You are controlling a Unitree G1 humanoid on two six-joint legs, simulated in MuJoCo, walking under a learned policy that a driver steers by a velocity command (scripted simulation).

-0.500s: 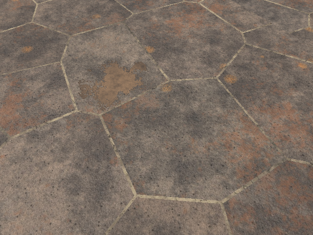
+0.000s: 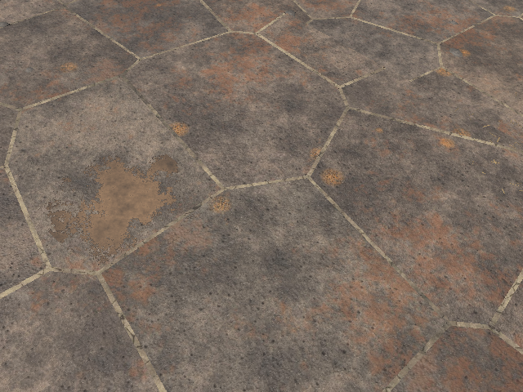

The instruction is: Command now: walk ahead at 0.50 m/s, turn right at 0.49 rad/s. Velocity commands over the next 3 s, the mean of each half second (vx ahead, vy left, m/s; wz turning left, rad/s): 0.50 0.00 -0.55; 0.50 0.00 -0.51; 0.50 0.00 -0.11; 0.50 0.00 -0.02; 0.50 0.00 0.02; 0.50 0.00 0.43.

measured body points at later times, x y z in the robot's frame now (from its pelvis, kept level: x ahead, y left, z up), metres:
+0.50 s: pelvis +0.24 -0.09 -0.01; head +0.28 -0.11 +0.44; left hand +0.46 +0.13 -0.11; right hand +0.26 -0.39 -0.13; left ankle +0.18 +0.11 -0.64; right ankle +0.29 -0.17 -0.74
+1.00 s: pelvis +0.52 -0.14 -0.01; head +0.54 -0.14 +0.44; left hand +0.73 +0.06 -0.13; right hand +0.51 -0.45 -0.10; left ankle +0.63 -0.08 -0.74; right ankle +0.35 -0.19 -0.65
